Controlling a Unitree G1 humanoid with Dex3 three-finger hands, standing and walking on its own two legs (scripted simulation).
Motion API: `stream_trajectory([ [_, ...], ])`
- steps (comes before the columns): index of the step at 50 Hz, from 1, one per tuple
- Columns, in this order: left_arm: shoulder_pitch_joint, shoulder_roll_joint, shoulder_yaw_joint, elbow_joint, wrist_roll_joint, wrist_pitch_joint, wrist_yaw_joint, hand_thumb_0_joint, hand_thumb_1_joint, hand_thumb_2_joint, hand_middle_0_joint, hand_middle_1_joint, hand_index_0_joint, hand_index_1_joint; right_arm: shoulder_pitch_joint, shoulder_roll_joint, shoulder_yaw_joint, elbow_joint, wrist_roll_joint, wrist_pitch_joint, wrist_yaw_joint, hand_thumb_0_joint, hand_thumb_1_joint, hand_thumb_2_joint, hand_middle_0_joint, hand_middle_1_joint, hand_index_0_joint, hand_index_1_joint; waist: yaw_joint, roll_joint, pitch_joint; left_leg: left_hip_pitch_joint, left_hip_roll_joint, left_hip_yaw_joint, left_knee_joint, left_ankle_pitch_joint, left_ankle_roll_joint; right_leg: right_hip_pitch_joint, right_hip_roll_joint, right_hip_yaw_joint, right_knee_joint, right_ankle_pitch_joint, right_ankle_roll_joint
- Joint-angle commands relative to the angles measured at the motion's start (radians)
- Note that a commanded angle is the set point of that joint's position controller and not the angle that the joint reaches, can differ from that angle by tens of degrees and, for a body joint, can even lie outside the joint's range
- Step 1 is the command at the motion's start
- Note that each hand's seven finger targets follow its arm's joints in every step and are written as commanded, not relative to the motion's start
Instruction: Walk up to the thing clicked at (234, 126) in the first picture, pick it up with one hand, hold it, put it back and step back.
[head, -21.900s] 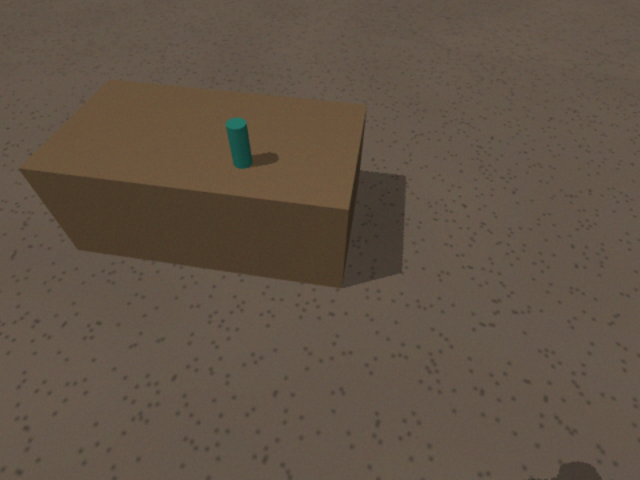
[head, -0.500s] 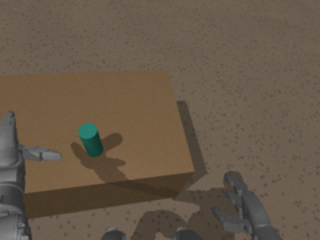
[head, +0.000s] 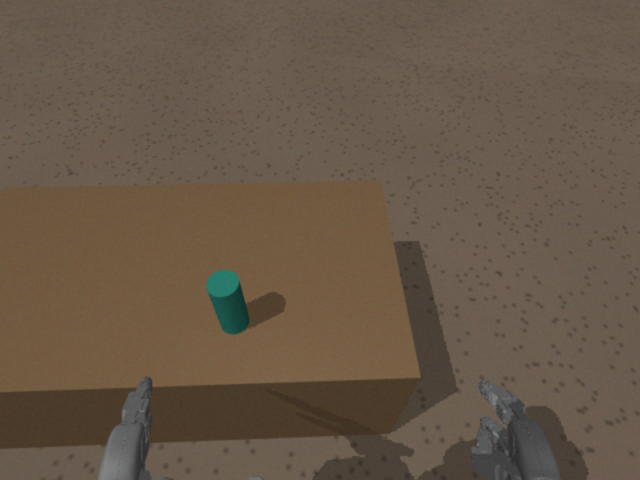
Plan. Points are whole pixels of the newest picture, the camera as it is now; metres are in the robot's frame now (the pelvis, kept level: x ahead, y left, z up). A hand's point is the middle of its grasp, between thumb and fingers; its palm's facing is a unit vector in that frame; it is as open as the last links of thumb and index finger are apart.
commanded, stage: home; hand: left
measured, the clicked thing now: (229, 303) +0.49 +0.19 -0.23
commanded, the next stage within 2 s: stand in 2.00 s
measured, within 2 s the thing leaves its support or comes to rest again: neither
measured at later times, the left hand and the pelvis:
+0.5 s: hand (185, 475) +0.16 +0.17 -0.05, palm faces +0.11 -0.96 -0.24, open 17.3 cm; pelvis -0.02 -0.01 -0.01, yaw +0 degrees
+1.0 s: hand (179, 464) +0.17 +0.18 -0.05, palm faces +0.11 -0.96 -0.24, open 17.3 cm; pelvis +0.00 +0.00 -0.01, yaw +0 degrees
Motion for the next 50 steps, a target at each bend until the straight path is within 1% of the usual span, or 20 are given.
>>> stream_trajectory([
  [1, -0.092, 0.133, 0.064, -0.269, 0.005, -0.069, 0.006, 0.000, -0.516, 0.074, -0.054, -0.056, -0.055, -0.055, -0.008, -0.104, -0.072, -0.198, -0.003, -0.066, -0.024, 0.000, -0.895, -0.902, 0.201, 0.301, 0.201, 0.301, -0.027, -0.010, -0.066, 0.153, -0.030, 0.044, -0.132, 0.127, 0.027, -0.036, 0.032, -0.041, -0.156, 0.193, -0.019],
  [8, -0.026, 0.096, 0.053, -0.207, 0.008, -0.075, 0.011, 0.000, -0.514, 0.075, -0.054, -0.056, -0.055, -0.056, -0.019, -0.090, -0.056, -0.239, -0.016, -0.082, -0.035, 0.000, -0.896, -0.903, 0.201, 0.301, 0.201, 0.301, -0.008, -0.016, -0.063, 0.129, -0.038, 0.048, -0.122, 0.070, 0.029, -0.033, 0.023, -0.031, -0.166, 0.131, -0.019],
  [9, -0.057, 0.128, 0.070, -0.259, 0.009, -0.082, 0.014, 0.000, -0.521, 0.071, -0.053, -0.055, -0.054, -0.055, -0.004, -0.088, -0.054, -0.219, -0.015, -0.081, -0.036, 0.000, -0.895, -0.902, 0.201, 0.301, 0.201, 0.301, -0.005, -0.010, -0.053, 0.129, -0.040, 0.051, -0.121, 0.059, 0.028, -0.040, 0.020, -0.026, -0.172, 0.117, -0.018],
  [10, -0.019, 0.104, 0.054, -0.205, 0.011, -0.078, 0.011, 0.000, -0.529, 0.066, -0.053, -0.054, -0.053, -0.053, 0.000, -0.082, -0.045, -0.226, -0.017, -0.081, -0.035, 0.000, -0.895, -0.902, 0.201, 0.301, 0.201, 0.301, -0.001, -0.036, -0.046, 0.114, -0.041, 0.049, -0.121, 0.049, 0.031, -0.035, 0.021, -0.030, -0.172, 0.106, -0.016],
  [17, 0.019, 0.094, 0.055, -0.187, 0.008, -0.079, 0.009, 0.000, -0.519, 0.072, -0.054, -0.056, -0.054, -0.055, -0.012, -0.098, -0.064, -0.236, -0.016, -0.085, -0.031, 0.000, -0.896, -0.903, 0.201, 0.301, 0.201, 0.301, 0.004, -0.042, -0.036, 0.102, -0.037, 0.048, -0.122, 0.057, 0.029, -0.042, 0.027, -0.033, -0.163, 0.112, -0.019],
  [18, -0.010, 0.111, 0.062, -0.232, 0.006, -0.087, 0.011, 0.000, -0.519, 0.073, -0.054, -0.056, -0.055, -0.056, -0.024, -0.088, -0.049, -0.234, -0.015, -0.085, -0.030, 0.000, -0.896, -0.902, 0.201, 0.301, 0.201, 0.301, 0.011, -0.022, -0.023, 0.097, -0.037, 0.049, -0.127, 0.040, 0.027, -0.048, 0.025, -0.033, -0.168, 0.090, -0.022],
  [19, 0.033, 0.088, 0.056, -0.178, 0.010, -0.083, 0.009, 0.000, -0.522, 0.070, -0.053, -0.055, -0.054, -0.055, -0.018, -0.086, -0.053, -0.241, -0.016, -0.084, -0.031, 0.000, -0.896, -0.903, 0.201, 0.301, 0.201, 0.301, 0.007, -0.040, -0.040, 0.105, -0.035, 0.049, -0.121, 0.059, 0.028, -0.043, 0.028, -0.034, -0.158, 0.108, -0.021],
  [20, -0.015, 0.125, 0.075, -0.244, 0.007, -0.091, 0.011, 0.000, -0.521, 0.071, -0.053, -0.056, -0.054, -0.055, -0.019, -0.094, -0.064, -0.228, -0.013, -0.083, -0.032, 0.000, -0.896, -0.903, 0.201, 0.301, 0.201, 0.301, 0.014, -0.016, -0.036, 0.104, -0.035, 0.049, -0.127, 0.054, 0.025, -0.043, 0.026, -0.032, -0.162, 0.099, -0.024],
  [23, 0.022, 0.086, 0.047, -0.184, 0.007, -0.086, 0.009, 0.000, -0.527, 0.068, -0.053, -0.055, -0.054, -0.054, -0.022, -0.099, -0.066, -0.247, -0.015, -0.087, -0.032, 0.000, -0.897, -0.903, 0.201, 0.301, 0.201, 0.301, 0.000, -0.043, -0.019, 0.098, -0.035, 0.050, -0.123, 0.043, 0.028, -0.050, 0.029, -0.032, -0.166, 0.094, -0.019],
  [26, -0.032, 0.114, 0.063, -0.248, 0.010, -0.095, 0.012, 0.000, -0.534, 0.065, -0.052, -0.054, -0.053, -0.053, -0.004, -0.087, -0.059, -0.228, -0.013, -0.084, -0.032, 0.000, -0.897, -0.903, 0.201, 0.301, 0.201, 0.301, -0.001, -0.002, -0.037, 0.116, -0.034, 0.049, -0.132, 0.036, 0.024, -0.062, 0.030, -0.033, -0.152, 0.086, -0.026],
  [29, 0.018, 0.080, 0.044, -0.197, 0.009, -0.087, 0.010, 0.000, -0.518, 0.075, -0.054, -0.057, -0.055, -0.056, 0.002, -0.095, -0.066, -0.229, -0.016, -0.090, -0.030, 0.000, -0.897, -0.904, 0.201, 0.301, 0.201, 0.301, -0.001, -0.029, -0.039, 0.118, -0.030, 0.041, -0.130, 0.063, 0.024, -0.049, 0.035, -0.041, -0.142, 0.113, -0.024],
  [31, -0.027, 0.114, 0.061, -0.271, 0.009, -0.094, 0.014, 0.000, -0.531, 0.067, -0.053, -0.055, -0.054, -0.054, 0.008, -0.085, -0.055, -0.222, -0.016, -0.085, -0.031, 0.000, -0.897, -0.903, 0.201, 0.301, 0.201, 0.301, 0.005, 0.011, -0.063, 0.126, -0.033, 0.042, -0.129, 0.076, 0.020, -0.050, 0.033, -0.040, -0.136, 0.124, -0.027],
  [32, 0.017, 0.098, 0.060, -0.205, 0.009, -0.088, 0.012, 0.000, -0.520, 0.074, -0.054, -0.058, -0.055, -0.056, -0.008, -0.095, -0.067, -0.232, -0.015, -0.086, -0.032, 0.000, -0.897, -0.904, 0.201, 0.301, 0.201, 0.301, 0.007, -0.018, -0.041, 0.114, -0.031, 0.041, -0.129, 0.073, 0.021, -0.048, 0.034, -0.044, -0.142, 0.116, -0.025],
  [35, -0.008, 0.097, 0.052, -0.233, 0.012, -0.087, 0.013, 0.000, -0.524, 0.072, -0.053, -0.057, -0.055, -0.056, 0.011, -0.091, -0.066, -0.226, -0.016, -0.089, -0.031, 0.000, -0.897, -0.904, 0.201, 0.301, 0.201, 0.301, -0.007, -0.001, -0.061, 0.128, -0.030, 0.042, -0.130, 0.068, 0.020, -0.054, 0.037, -0.042, -0.137, 0.117, -0.027],
  [40, 0.013, 0.101, 0.061, -0.232, 0.011, -0.085, 0.015, 0.000, -0.530, 0.068, -0.053, -0.056, -0.054, -0.055, 0.004, -0.094, -0.067, -0.232, -0.017, -0.083, -0.030, 0.000, -0.897, -0.904, 0.201, 0.301, 0.201, 0.301, 0.010, -0.008, -0.072, 0.124, -0.029, 0.037, -0.124, 0.120, 0.018, -0.029, 0.036, -0.046, -0.125, 0.162, -0.027],
  [44, -0.005, 0.090, 0.050, -0.237, 0.010, -0.082, 0.014, 0.000, -0.526, 0.070, -0.053, -0.056, -0.054, -0.055, 0.002, -0.096, -0.068, -0.227, -0.017, -0.085, -0.027, 0.000, -0.897, -0.904, 0.201, 0.301, 0.201, 0.301, 0.002, -0.013, -0.047, 0.125, -0.025, 0.030, -0.135, 0.099, 0.017, -0.044, 0.038, -0.051, -0.126, 0.143, -0.027],
  [45, 0.027, 0.082, 0.052, -0.206, 0.011, -0.078, 0.014, 0.000, -0.520, 0.074, -0.054, -0.058, -0.055, -0.056, -0.003, -0.096, -0.071, -0.234, -0.017, -0.085, -0.028, 0.000, -0.898, -0.904, 0.201, 0.301, 0.201, 0.301, 0.006, -0.011, -0.057, 0.124, -0.026, 0.033, -0.131, 0.108, 0.017, -0.040, 0.038, -0.049, -0.127, 0.149, -0.028],
  [47, 0.002, 0.109, 0.068, -0.259, 0.011, -0.082, 0.015, 0.000, -0.516, 0.076, -0.054, -0.058, -0.055, -0.057, 0.010, -0.094, -0.067, -0.223, -0.017, -0.081, -0.028, 0.000, -0.898, -0.904, 0.201, 0.301, 0.201, 0.301, 0.012, 0.009, -0.080, 0.135, -0.028, 0.037, -0.127, 0.129, 0.015, -0.032, 0.035, -0.046, -0.123, 0.170, -0.028],
  [49, 0.033, 0.086, 0.054, -0.208, 0.011, -0.076, 0.012, 0.000, -0.525, 0.070, -0.053, -0.056, -0.054, -0.055, 0.013, -0.093, -0.066, -0.235, -0.019, -0.082, -0.029, 0.000, -0.897, -0.903, 0.201, 0.301, 0.201, 0.301, 0.000, -0.018, -0.085, 0.142, -0.027, 0.039, -0.106, 0.183, 0.018, -0.020, 0.035, -0.043, -0.120, 0.232, -0.021],
  [50, 0.007, 0.094, 0.053, -0.240, 0.009, -0.076, 0.012, 0.000, -0.514, 0.077, -0.054, -0.058, -0.055, -0.057, 0.018, -0.095, -0.067, -0.227, -0.019, -0.082, -0.029, 0.000, -0.897, -0.903, 0.201, 0.301, 0.201, 0.301, 0.000, -0.015, -0.085, 0.137, -0.028, 0.038, -0.107, 0.176, 0.020, -0.019, 0.033, -0.042, -0.120, 0.230, -0.021],
])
